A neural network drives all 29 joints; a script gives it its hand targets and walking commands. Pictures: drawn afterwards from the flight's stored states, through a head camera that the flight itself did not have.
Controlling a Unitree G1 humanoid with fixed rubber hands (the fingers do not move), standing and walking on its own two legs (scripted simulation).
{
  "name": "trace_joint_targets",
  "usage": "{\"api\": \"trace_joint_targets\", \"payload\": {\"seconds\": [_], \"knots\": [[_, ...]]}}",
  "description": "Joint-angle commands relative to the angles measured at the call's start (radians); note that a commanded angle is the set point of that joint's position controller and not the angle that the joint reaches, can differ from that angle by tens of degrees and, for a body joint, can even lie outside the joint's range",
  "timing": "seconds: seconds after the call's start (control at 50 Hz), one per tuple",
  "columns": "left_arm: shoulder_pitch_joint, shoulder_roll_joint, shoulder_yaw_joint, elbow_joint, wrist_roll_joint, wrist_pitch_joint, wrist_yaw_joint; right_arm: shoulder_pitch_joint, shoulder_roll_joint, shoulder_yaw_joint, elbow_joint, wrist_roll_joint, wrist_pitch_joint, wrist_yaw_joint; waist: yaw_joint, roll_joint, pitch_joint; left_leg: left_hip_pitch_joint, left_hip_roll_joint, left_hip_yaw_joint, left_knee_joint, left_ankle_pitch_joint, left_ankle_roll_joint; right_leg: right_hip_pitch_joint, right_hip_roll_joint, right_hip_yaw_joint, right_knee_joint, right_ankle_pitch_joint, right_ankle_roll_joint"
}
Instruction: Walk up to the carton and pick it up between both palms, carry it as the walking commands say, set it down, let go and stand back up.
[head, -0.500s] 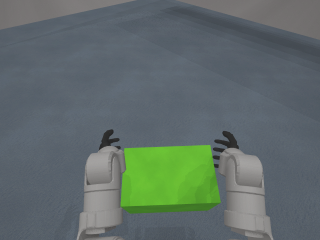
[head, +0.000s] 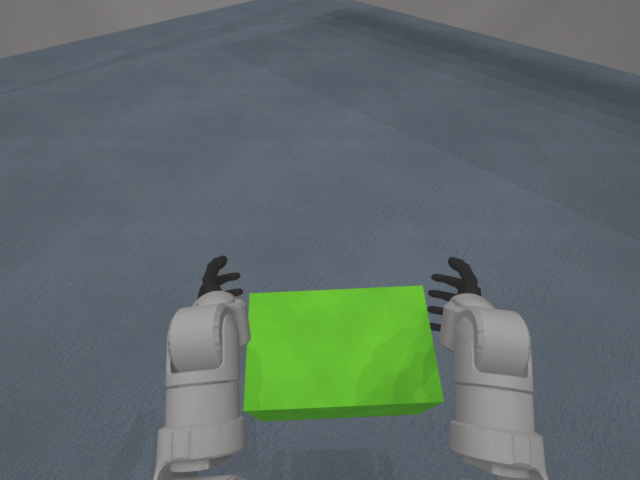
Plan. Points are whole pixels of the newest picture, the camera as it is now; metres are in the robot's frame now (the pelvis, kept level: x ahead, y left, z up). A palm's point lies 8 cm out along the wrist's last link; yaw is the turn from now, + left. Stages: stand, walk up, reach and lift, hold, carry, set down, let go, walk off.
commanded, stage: carry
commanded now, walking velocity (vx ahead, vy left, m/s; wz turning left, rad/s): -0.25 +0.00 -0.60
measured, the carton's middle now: (338, 357) +0.30 +0.01 -0.02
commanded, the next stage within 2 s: hold in 1.82 s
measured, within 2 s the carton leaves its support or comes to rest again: neither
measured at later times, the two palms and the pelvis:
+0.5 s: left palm (232, 334) +0.27 +0.13 +0.08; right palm (500, 365) +0.24 -0.16 +0.09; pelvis -0.04 +0.01 +0.00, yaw -7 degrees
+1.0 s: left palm (231, 328) +0.27 +0.13 +0.09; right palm (498, 356) +0.24 -0.16 +0.10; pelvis -0.04 +0.01 +0.01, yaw -6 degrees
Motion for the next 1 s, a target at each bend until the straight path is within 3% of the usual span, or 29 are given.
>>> {"api": "trace_joint_targets", "payload": {"seconds": [0.0, 0.08, 0.12, 0.14, 0.18, 0.2, 0.22, 0.26, 0.28, 0.3, 0.32, 0.34, 0.36, 0.38, 0.42, 0.46, 0.48, 0.5, 0.52, 0.54, 0.58, 0.6, 0.66, 0.76, 0.98], "knots": [[-0.539, -1.001, -0.654, 0.033, -0.463, 0.037, -0.59, -0.536, 0.999, 0.631, 0.009, 0.44, 0.012, 0.478, -0.01, 0.027, -0.315, 0.16, 0.157, -0.093, -0.01, 0.312, 0.031, 0.036, -0.093, 0.077, 0.039, 0.287, -0.016], [-0.562, -1.011, -0.65, 0.032, -0.471, 0.036, -0.597, -0.553, 1.004, 0.632, -0.008, 0.432, 0.006, 0.472, -0.013, 0.062, -0.298, 0.113, 0.201, -0.096, -0.021, 0.27, 0.068, -0.009, -0.055, 0.072, 0.092, 0.172, -0.012], [-0.573, -1.015, -0.652, 0.016, -0.472, 0.032, -0.597, -0.564, 1.011, 0.643, -0.03, 0.437, 0.002, 0.471, -0.013, 0.043, -0.3, 0.084, 0.197, -0.079, -0.003, 0.19, 0.064, -0.013, -0.066, 0.111, 0.067, 0.118, -0.023], [-0.577, -1.012, -0.65, 0.004, -0.47, 0.029, -0.595, -0.571, 1.014, 0.652, -0.046, 0.444, 0.001, 0.47, -0.013, 0.011, -0.311, 0.074, 0.169, -0.068, 0.012, 0.075, 0.046, -0.013, -0.088, 0.158, 0.009, 0.071, -0.033], [-0.572, -1.003, -0.643, -0.024, -0.455, 0.022, -0.587, -0.606, 1.026, 0.682, -0.085, 0.471, -0.003, 0.472, -0.007, -0.123, -0.3, 0.045, 0.076, -0.033, 0.084, -0.158, -0.005, -0.028, -0.16, 0.309, -0.171, -0.071, -0.065], [-0.558, -0.997, -0.64, -0.028, -0.442, 0.019, -0.582, -0.621, 1.026, 0.694, -0.093, 0.482, -0.003, 0.473, -0.002, -0.186, -0.302, 0.067, 0.038, -0.007, 0.147, -0.164, -0.02, -0.048, -0.182, 0.343, -0.233, -0.137, -0.074], [-0.547, -1.004, -0.643, -0.035, -0.436, 0.018, -0.579, -0.627, 1.02, 0.701, -0.1, 0.489, -0.002, 0.473, 0.0, -0.205, -0.315, 0.107, 0.021, 0.004, 0.177, -0.149, -0.026, -0.065, -0.182, 0.332, -0.258, -0.169, -0.072], [-0.544, -0.997, -0.656, -0.073, -0.433, 0.012, -0.573, -0.627, 1.024, 0.707, -0.114, 0.505, -0.002, 0.478, -0.002, -0.177, -0.348, 0.178, 0.015, 0.009, 0.088, -0.096, -0.022, -0.069, -0.14, 0.248, -0.24, -0.175, -0.045], [-0.534, -0.991, -0.661, -0.084, -0.428, 0.011, -0.569, -0.611, 1.023, 0.705, -0.112, 0.509, 0.0, 0.481, -0.005, -0.133, -0.356, 0.212, 0.027, -0.011, 0.02, -0.084, -0.013, -0.085, -0.114, 0.214, -0.219, -0.2, -0.03], [-0.527, -0.985, -0.665, -0.091, -0.424, 0.011, -0.566, -0.591, 1.021, 0.702, -0.106, 0.51, 0.003, 0.485, -0.01, -0.031, -0.352, 0.221, 0.08, -0.085, -0.083, -0.133, 0.002, -0.105, -0.072, 0.171, -0.163, -0.233, -0.015], [-0.525, -0.982, -0.668, -0.093, -0.418, 0.013, -0.561, -0.563, 1.018, 0.699, -0.09, 0.508, 0.007, 0.491, -0.019, 0.108, -0.341, 0.21, 0.203, -0.241, -0.204, -0.229, 0.04, -0.141, -0.013, 0.099, -0.025, -0.239, -0.004], [-0.517, -0.981, -0.671, -0.085, -0.414, 0.015, -0.556, -0.548, 1.014, 0.7, -0.076, 0.508, 0.013, 0.496, -0.019, 0.208, -0.305, 0.143, 0.326, -0.348, -0.332, -0.265, 0.084, -0.132, 0.049, 0.009, 0.175, -0.204, -0.008], [-0.517, -0.98, -0.681, -0.077, -0.421, 0.018, -0.556, -0.519, 1.012, 0.695, -0.049, 0.498, 0.017, 0.498, -0.018, 0.187, -0.292, 0.103, 0.353, -0.309, -0.322, -0.192, 0.124, -0.074, 0.024, -0.005, 0.264, -0.235, -0.018], [-0.525, -0.987, -0.698, -0.085, -0.436, 0.016, -0.561, -0.51, 1.009, 0.693, -0.056, 0.492, 0.013, 0.498, -0.019, 0.142, -0.281, 0.082, 0.324, -0.239, -0.291, -0.094, 0.129, -0.04, 0.004, -0.013, 0.279, -0.218, -0.021], [-0.523, -0.996, -0.7, -0.069, -0.45, 0.017, -0.572, -0.525, 1.004, 0.682, -0.065, 0.48, 0.006, 0.493, -0.012, 0.147, -0.288, 0.102, 0.264, -0.137, -0.228, 0.053, 0.11, 0.004, 0.003, -0.052, 0.147, -0.168, -0.027], [-0.523, -0.995, -0.693, -0.046, -0.456, 0.021, -0.58, -0.51, 0.986, 0.659, -0.04, 0.458, 0.006, 0.489, -0.006, 0.157, -0.306, 0.132, 0.217, -0.087, -0.169, 0.112, 0.077, 0.096, 0.023, -0.075, -0.079, -0.05, -0.029], [-0.521, -0.998, -0.691, -0.033, -0.459, 0.024, -0.585, -0.497, 0.984, 0.647, -0.023, 0.447, 0.006, 0.487, -0.007, 0.14, -0.327, 0.133, 0.197, -0.078, -0.137, 0.127, 0.048, 0.159, -0.008, -0.04, -0.151, -0.008, -0.029], [-0.519, -1.0, -0.688, -0.007, -0.459, 0.025, -0.591, -0.492, 0.992, 0.639, -0.001, 0.436, 0.007, 0.486, -0.01, 0.083, -0.336, 0.109, 0.158, -0.069, -0.108, 0.165, 0.012, 0.183, -0.089, 0.068, -0.148, 0.034, -0.049], [-0.507, -0.997, -0.679, 0.01, -0.455, 0.022, -0.595, -0.494, 0.999, 0.648, -0.003, 0.435, 0.008, 0.485, -0.016, -0.014, -0.31, 0.13, 0.117, -0.04, -0.075, 0.08, -0.005, 0.098, -0.149, 0.156, -0.17, 0.041, -0.068], [-0.52, -1.005, -0.674, 0.008, -0.457, 0.021, -0.598, -0.527, 1.006, 0.666, -0.024, 0.442, 0.007, 0.484, -0.016, -0.052, -0.287, 0.164, 0.107, -0.034, -0.076, 0.02, -0.005, 0.036, -0.154, 0.158, -0.204, -0.009, -0.069], [-0.543, -1.008, -0.659, 0.015, -0.453, 0.023, -0.597, -0.582, 1.017, 0.677, -0.041, 0.452, 0.007, 0.482, -0.016, -0.054, -0.262, 0.194, 0.103, -0.037, -0.097, -0.006, -0.002, -0.019, -0.134, 0.129, -0.259, -0.161, -0.06], [-0.549, -1.009, -0.652, 0.018, -0.45, 0.023, -0.597, -0.591, 1.021, 0.679, -0.044, 0.455, 0.007, 0.482, -0.016, -0.055, -0.26, 0.203, 0.107, -0.045, -0.108, 0.0, 0.0, -0.026, -0.12, 0.11, -0.26, -0.176, -0.055], [-0.547, -1.005, -0.643, 0.025, -0.444, 0.022, -0.593, -0.58, 1.02, 0.668, -0.013, 0.459, 0.011, 0.486, -0.015, -0.019, -0.272, 0.185, 0.124, -0.058, -0.141, -0.004, 0.004, 0.018, -0.095, 0.066, -0.22, -0.12, -0.053], [-0.555, -1.002, -0.635, 0.035, -0.434, 0.02, -0.585, -0.574, 1.022, 0.648, 0.035, 0.467, 0.014, 0.496, -0.011, 0.018, -0.259, 0.147, 0.135, -0.072, -0.177, -0.036, 0.008, 0.051, -0.084, 0.05, -0.185, -0.07, -0.056], [-0.569, -1.013, -0.65, 0.019, -0.456, 0.009, -0.588, -0.568, 1.021, 0.637, 0.017, 0.457, -0.006, 0.488, -0.012, 0.026, -0.291, 0.184, 0.137, -0.065, -0.161, 0.05, 0.023, 0.077, -0.08, 0.038, -0.148, 0.025, -0.049]]}}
